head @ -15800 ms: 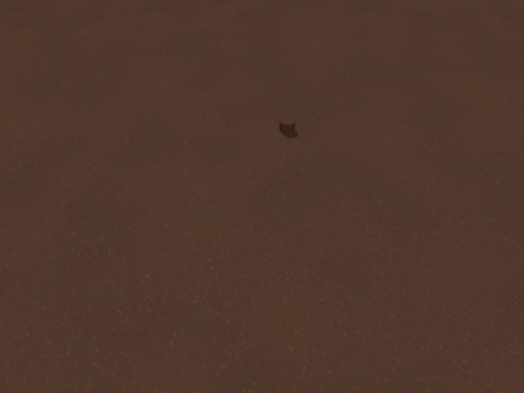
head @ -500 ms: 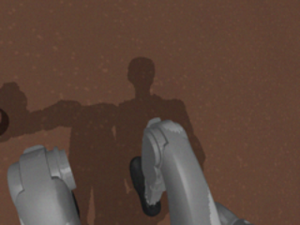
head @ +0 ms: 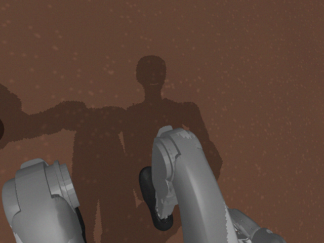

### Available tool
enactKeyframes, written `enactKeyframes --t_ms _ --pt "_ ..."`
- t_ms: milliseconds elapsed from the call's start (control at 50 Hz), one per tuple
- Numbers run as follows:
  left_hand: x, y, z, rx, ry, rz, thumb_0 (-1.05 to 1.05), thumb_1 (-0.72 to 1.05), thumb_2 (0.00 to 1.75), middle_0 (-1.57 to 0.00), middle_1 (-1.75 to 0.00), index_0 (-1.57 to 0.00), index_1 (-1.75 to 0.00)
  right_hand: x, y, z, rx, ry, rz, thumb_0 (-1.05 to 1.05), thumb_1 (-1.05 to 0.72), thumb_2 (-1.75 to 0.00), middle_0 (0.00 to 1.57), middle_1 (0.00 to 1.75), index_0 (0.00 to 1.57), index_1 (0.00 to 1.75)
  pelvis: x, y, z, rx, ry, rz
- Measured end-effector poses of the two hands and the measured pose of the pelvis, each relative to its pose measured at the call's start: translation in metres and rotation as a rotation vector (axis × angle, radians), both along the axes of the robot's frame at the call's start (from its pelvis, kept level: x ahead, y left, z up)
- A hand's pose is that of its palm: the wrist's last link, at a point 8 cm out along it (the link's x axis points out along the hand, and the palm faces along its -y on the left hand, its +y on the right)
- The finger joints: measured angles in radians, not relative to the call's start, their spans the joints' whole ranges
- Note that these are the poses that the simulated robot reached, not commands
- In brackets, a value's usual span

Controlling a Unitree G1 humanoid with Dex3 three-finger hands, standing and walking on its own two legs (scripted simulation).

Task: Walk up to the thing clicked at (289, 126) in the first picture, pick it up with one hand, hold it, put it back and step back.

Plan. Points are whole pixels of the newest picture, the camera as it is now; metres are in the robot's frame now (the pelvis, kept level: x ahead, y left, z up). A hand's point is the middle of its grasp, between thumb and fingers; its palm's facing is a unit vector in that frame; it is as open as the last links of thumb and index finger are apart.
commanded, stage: close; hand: left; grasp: from above
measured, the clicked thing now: out of the picture +0.41 +0.33 -0.26
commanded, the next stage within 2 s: settle in 0.88 s
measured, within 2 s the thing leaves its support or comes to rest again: leaves its support in 1.34 s
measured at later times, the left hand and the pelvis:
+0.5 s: hand out of the picture +0.39 +0.33 -0.23, palm faces -0.41 -0.15 -0.90, open 12.1 cm; pelvis +0.00 +0.00 +0.00, yaw -1 degrees
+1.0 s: hand out of the picture +0.39 +0.33 -0.23, palm faces -0.42 -0.16 -0.89, open 11.9 cm; pelvis +0.00 +0.00 +0.00, yaw +0 degrees
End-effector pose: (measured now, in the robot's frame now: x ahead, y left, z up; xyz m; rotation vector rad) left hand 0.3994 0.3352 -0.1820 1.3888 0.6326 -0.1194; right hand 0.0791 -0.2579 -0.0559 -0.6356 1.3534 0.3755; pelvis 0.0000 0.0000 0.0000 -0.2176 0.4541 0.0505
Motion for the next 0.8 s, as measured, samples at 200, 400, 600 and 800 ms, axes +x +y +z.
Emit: enactKeyframes --t_ms 200,400,600,800 --pt "-0.003 -0.001 0.003 -0.012 -0.014 -0.063 0.0 -0.32 0.81 -0.25 -0.96 -0.24 -0.93 -0.012 0.01 -0.004 0.003 0.039 -0.006 0.0 -0.89 -0.9 0.2 0.3 0.2 0.3 -0.001 0.0 0.001 -0.006 -0.009 -0.005" --pt "-0.006 -0.003 0.006 0.011 -0.041 -0.099 0.0 -0.24 0.79 -0.3 -0.93 -0.3 -0.9 -0.009 0.007 0.0 -0.018 0.014 0.014 0.0 -0.89 -0.9 0.2 0.3 0.2 0.3 -0.003 0.002 0.0 -0.01 -0.016 -0.006" --pt "-0.006 -0.003 0.008 0.021 -0.047 -0.084 0.0 -0.23 0.79 -0.37 -0.91 -0.34 -0.88 -0.003 0.003 0.006 -0.026 -0.013 0.028 0.0 -0.89 -0.9 0.2 0.3 0.2 0.3 -0.004 0.002 0.001 -0.01 -0.013 -0.003" --pt "-0.003 -0.003 0.01 0.018 -0.036 -0.064 0.0 -0.23 0.75 -0.41 -0.88 -0.38 -0.86 -0.005 0.005 0.006 -0.015 -0.003 0.023 0.0 -0.89 -0.9 0.2 0.3 0.2 0.3 -0.004 0.001 0.003 -0.007 -0.006 -0.002"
